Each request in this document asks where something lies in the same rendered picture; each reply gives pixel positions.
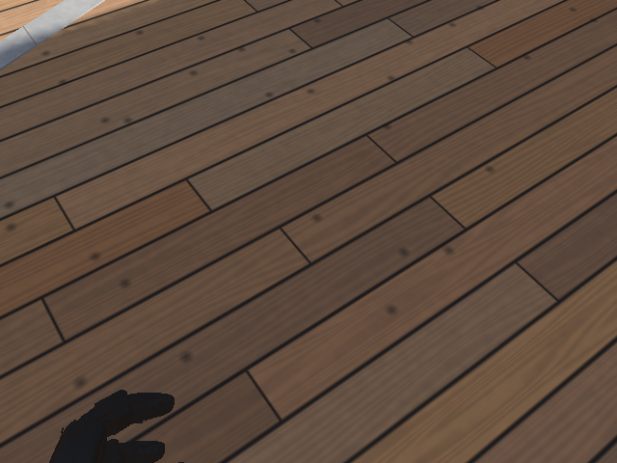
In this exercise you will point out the robot left hand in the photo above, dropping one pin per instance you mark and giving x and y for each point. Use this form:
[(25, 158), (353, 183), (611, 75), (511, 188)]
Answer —
[(85, 440)]

